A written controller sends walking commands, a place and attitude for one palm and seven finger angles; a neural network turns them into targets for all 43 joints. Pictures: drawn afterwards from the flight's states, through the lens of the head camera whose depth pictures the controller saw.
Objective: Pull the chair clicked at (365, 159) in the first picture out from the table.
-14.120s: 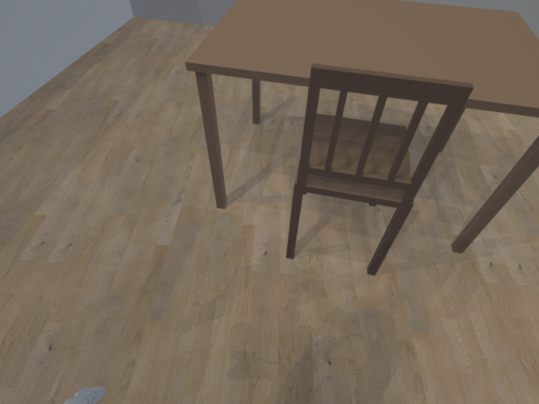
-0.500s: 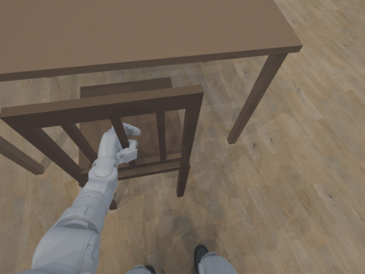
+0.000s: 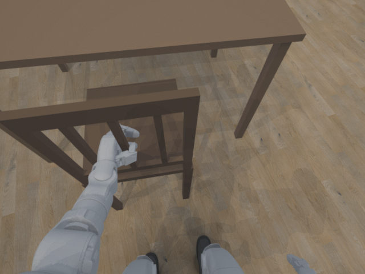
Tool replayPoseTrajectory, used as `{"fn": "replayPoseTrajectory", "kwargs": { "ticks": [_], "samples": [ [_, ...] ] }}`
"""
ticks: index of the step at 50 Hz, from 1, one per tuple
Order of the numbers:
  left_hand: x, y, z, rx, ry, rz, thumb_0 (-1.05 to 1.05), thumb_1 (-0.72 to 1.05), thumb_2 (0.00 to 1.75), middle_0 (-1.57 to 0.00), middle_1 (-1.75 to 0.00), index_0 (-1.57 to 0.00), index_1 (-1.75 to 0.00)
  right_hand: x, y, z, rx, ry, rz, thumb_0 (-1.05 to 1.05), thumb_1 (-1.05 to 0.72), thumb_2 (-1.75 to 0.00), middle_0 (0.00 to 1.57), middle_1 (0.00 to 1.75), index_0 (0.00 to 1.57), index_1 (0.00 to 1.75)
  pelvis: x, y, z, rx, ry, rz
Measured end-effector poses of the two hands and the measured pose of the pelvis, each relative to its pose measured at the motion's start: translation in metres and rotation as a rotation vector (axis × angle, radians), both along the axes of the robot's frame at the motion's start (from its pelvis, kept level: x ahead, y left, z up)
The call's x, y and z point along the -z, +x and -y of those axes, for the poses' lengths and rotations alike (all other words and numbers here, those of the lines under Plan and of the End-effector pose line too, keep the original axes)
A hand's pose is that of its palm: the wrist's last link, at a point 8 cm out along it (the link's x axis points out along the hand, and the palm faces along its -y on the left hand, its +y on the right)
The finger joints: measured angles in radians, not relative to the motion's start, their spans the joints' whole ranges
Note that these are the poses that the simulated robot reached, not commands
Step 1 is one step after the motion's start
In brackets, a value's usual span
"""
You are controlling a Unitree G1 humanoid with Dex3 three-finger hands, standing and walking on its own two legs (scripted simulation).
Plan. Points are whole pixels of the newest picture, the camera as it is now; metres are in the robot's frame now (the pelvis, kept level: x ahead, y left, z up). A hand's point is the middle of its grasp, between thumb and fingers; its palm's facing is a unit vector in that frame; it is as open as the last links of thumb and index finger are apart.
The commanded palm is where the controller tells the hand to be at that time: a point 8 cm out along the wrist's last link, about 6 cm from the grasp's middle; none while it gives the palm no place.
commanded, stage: step backward, pulling the chair out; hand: left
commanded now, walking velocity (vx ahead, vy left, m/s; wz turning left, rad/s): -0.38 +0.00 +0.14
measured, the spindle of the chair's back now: (124, 146) +0.42 +0.13 -0.07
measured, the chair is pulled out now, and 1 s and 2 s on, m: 0.12 0.13 0.14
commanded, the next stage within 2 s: stop walking, hand still on the chair in 1.80 s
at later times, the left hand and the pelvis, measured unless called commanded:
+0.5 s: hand (132, 158) +0.38 +0.11 -0.06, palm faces -0.02 -0.98 -0.20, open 5.2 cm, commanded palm +0.38 +0.16 -0.05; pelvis -0.01 +0.00 +0.00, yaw +0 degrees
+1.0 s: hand (131, 158) +0.38 +0.11 -0.06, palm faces -0.05 -0.98 -0.21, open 5.2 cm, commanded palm +0.38 +0.17 -0.05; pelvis -0.01 +0.00 -0.01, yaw +0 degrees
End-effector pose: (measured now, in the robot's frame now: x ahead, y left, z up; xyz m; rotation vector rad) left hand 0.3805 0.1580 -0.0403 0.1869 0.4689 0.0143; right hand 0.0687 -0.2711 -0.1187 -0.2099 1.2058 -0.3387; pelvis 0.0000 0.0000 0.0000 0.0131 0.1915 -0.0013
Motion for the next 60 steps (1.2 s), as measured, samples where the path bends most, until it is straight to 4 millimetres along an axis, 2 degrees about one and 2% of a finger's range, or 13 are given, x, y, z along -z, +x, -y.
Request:
{"fn": "replayPoseTrajectory", "kwargs": {
  "ticks": [7, 16, 26, 40, 60],
  "samples": [
    [0.000, -0.010, 0.000, 0.002, 0.005, 0.000, 0.05, 0.72, 0.83, -0.36, -1.13, -0.50, -1.45, -0.003, -0.011, 0.005, 0.004, -0.020, 0.008, 0.01, -0.91, -0.89, 0.21, 0.30, 0.20, 0.30, 0.001, -0.006, 0.000, 0.001, 0.002, 0.015],
    [0.000, -0.015, -0.001, -0.004, 0.014, 0.000, 0.05, 0.71, 0.83, -0.36, -1.13, -0.50, -1.45, 0.003, -0.018, -0.003, 0.002, 0.004, 0.016, 0.01, -0.91, -0.89, 0.21, 0.30, 0.20, 0.30, 0.003, -0.008, 0.002, 0.004, 0.004, 0.023],
    [-0.001, -0.015, -0.001, -0.010, 0.023, 0.002, 0.05, 0.70, 0.84, -0.37, -1.14, -0.50, -1.45, 0.008, -0.014, -0.007, -0.010, 0.020, 0.020, 0.01, -0.91, -0.89, 0.21, 0.30, 0.20, 0.30, 0.005, -0.007, 0.004, 0.000, 0.005, 0.024],
    [-0.001, -0.014, -0.002, 0.003, 0.024, 0.002, 0.05, 0.70, 0.83, -0.36, -1.15, -0.50, -1.45, 0.003, -0.005, 0.000, -0.019, -0.012, 0.039, 0.01, -0.91, -0.89, 0.21, 0.30, 0.20, 0.30, 0.005, -0.006, 0.002, -0.006, 0.003, 0.028],
    [-0.001, -0.014, -0.002, 0.012, 0.029, 0.006, 0.05, 0.70, 0.83, -0.35, -1.17, -0.50, -1.45, 0.009, -0.009, -0.010, -0.017, 0.010, 0.031, 0.01, -0.91, -0.89, 0.21, 0.30, 0.20, 0.30, 0.007, -0.008, 0.002, -0.005, 0.003, 0.028]
  ]
}}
